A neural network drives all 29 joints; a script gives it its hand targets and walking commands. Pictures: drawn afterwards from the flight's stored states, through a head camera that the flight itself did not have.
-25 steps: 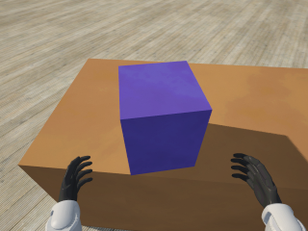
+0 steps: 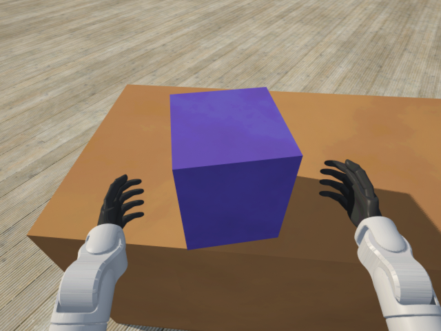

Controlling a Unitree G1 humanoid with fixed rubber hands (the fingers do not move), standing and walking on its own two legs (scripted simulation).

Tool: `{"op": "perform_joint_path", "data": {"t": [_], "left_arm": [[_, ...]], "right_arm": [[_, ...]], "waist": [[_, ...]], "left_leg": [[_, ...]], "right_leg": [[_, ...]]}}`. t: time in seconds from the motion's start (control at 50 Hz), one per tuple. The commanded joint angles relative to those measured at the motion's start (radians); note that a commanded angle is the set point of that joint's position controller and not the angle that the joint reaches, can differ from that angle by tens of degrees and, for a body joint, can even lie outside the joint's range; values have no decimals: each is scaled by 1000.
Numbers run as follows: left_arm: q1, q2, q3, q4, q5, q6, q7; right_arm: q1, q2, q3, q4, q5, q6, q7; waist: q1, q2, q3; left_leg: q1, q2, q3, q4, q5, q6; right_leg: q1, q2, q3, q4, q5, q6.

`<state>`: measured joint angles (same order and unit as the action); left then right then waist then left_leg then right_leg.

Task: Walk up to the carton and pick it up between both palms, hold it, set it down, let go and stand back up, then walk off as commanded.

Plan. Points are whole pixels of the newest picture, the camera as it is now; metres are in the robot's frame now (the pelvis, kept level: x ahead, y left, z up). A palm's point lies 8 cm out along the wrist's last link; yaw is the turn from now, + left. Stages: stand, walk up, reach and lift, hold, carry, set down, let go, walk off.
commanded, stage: reach and lift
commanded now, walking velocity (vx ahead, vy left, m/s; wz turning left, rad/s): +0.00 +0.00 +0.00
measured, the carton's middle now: (226, 169) +0.43 -0.01 +0.07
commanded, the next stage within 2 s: none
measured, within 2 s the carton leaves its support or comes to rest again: neither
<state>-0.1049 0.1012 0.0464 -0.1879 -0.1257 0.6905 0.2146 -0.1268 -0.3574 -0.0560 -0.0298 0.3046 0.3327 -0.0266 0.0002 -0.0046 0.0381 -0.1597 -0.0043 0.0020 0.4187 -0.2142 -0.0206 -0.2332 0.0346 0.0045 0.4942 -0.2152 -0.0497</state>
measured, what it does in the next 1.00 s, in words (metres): stands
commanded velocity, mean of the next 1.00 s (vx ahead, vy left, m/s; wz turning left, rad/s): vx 0.00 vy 0.00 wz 0.00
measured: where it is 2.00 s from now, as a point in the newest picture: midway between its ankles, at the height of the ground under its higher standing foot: outside the picture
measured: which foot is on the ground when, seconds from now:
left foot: down 0.00-1.00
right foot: down 0.00-1.00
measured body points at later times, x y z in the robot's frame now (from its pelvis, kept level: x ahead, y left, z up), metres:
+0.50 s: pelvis +0.00 +0.00 +0.00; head -0.01 -0.01 +0.45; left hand +0.36 +0.18 +0.16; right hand +0.39 -0.20 +0.16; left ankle +0.01 +0.14 -0.74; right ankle +0.03 -0.08 -0.74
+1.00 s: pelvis +0.00 +0.00 +0.00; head +0.00 -0.01 +0.45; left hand +0.41 +0.19 +0.20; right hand +0.44 -0.18 +0.20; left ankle +0.01 +0.14 -0.74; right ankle +0.03 -0.08 -0.74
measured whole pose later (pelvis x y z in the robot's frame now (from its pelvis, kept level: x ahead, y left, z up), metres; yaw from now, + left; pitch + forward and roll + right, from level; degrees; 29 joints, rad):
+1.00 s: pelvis +0.00 +0.00 +0.00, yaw +0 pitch -2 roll +2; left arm -0.83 0.22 0.10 0.37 -0.13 0.76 0.22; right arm -0.92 -0.36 0.02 0.72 0.36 0.41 -0.02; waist 0.02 0.00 0.04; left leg -0.16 0.00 0.00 0.42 -0.21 -0.02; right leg -0.23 0.03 0.00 0.49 -0.21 -0.05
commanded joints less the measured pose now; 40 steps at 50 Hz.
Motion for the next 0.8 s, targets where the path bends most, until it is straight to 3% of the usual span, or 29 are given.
{"op": "perform_joint_path", "data": {"t": [0.0, 0.08, 0.16, 0.24, 0.42, 0.52, 0.66, 0.78], "left_arm": [[-479, 137, 179, -292, -17, 0, 22], [-574, 151, 196, -124, -23, 42, 21], [-671, 178, 220, 54, -24, 76, 23], [-742, 192, 242, 208, -17, 98, 20], [-912, 230, 248, 152, -16, 75, 27], [-967, 250, 244, 207, -16, 83, 27], [-1050, 260, 245, 370, -16, 86, 16], [-1159, 290, 242, 436, -22, 56, 27]], "right_arm": [[-477, -221, 35, -90, 135, 0, 0], [-609, -218, 38, 14, 134, 23, 6], [-754, -218, 65, 77, 147, 41, 17], [-858, -217, 85, 152, 146, 51, 15], [-1001, -245, 91, 258, 157, 43, 0], [-1081, -253, 104, 320, 170, 45, -3], [-1210, -271, 127, 412, 181, 52, 0], [-1315, -266, 131, 463, 181, 49, 3]], "waist": [[101, -81, -308], [118, -113, -277], [158, -144, -265], [173, -189, -270], [144, -149, -411], [149, -140, -433], [164, -146, -435], [180, -138, -482]], "left_leg": [[59, -2, 40, -130, 198, 31], [-2, 3, 43, -154, 97, 48], [-84, 7, 43, -160, 24, 62], [-127, 8, 43, -153, 10, 69], [-107, -1, 47, -129, 122, 46], [-110, 0, 47, -119, 154, 38], [-135, 2, 39, -108, 148, 36], [-163, 5, 39, -103, 145, 31]], "right_leg": [[180, -15, 105, -146, 257, 42], [165, -25, 114, -169, 117, 49], [161, -45, 138, -187, -25, 59], [182, -60, 160, -203, -81, 73], [268, -40, 124, -144, 213, 80], [285, -31, 107, -129, 294, 82], [294, -31, 98, -131, 315, 86], [320, -26, 100, -121, 319, 85]]}}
